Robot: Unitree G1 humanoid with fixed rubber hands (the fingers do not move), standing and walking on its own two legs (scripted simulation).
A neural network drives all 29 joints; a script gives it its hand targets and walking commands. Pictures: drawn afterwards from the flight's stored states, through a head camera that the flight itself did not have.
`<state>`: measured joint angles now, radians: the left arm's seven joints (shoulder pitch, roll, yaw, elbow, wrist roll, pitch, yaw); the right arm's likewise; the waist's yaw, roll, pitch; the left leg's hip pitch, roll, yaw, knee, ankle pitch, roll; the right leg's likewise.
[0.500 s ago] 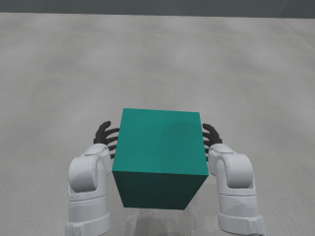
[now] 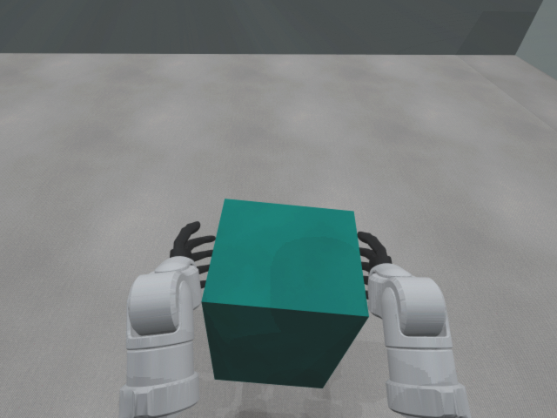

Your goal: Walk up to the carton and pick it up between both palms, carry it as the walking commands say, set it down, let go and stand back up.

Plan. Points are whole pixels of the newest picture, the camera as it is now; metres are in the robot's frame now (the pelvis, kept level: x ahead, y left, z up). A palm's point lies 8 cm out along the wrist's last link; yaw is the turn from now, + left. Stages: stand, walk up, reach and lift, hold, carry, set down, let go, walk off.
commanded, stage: carry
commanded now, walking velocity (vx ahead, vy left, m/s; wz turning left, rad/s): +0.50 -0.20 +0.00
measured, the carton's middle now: (278, 302) +0.28 +0.01 +0.02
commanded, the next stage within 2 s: none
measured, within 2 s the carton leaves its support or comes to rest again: neither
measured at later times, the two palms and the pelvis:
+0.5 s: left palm (282, 198) +0.46 +0.00 +0.07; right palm (427, 210) +0.45 -0.27 +0.05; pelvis +0.16 -0.13 +0.00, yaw +3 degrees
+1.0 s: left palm (309, 124) +0.70 -0.07 +0.08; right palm (422, 135) +0.69 -0.34 +0.07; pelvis +0.40 -0.20 -0.01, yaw +1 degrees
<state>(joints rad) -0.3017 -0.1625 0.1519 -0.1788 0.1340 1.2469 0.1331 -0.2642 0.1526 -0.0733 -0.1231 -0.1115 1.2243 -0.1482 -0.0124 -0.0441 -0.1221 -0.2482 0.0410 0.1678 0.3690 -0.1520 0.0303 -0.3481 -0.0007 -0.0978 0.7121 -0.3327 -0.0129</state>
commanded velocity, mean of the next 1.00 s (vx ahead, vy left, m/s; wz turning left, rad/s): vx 0.27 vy -0.11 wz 0.00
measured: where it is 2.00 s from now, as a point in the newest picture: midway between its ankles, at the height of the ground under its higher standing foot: (340, 320)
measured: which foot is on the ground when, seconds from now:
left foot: down 0.00-0.30, up 0.32-0.64, down 0.66-1.00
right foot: up 0.00-0.26, down 0.28-0.70, up 0.72-0.88, down 0.90-1.00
